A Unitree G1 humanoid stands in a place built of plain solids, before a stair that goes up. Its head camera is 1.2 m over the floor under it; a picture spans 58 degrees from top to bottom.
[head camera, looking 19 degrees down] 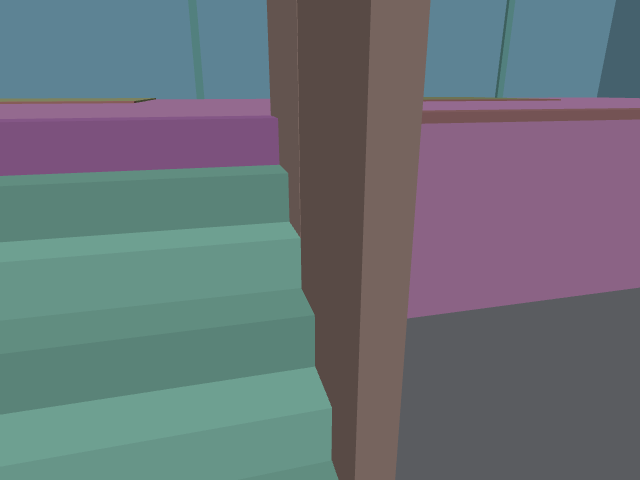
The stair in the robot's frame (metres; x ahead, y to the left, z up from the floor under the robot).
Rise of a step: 0.18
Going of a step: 0.20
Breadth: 1.20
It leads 14 degrees to the left of straight ahead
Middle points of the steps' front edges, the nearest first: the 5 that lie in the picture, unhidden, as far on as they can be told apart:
0.84 0.54 0.37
1.04 0.59 0.55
1.23 0.64 0.73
1.42 0.69 0.92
1.62 0.74 1.10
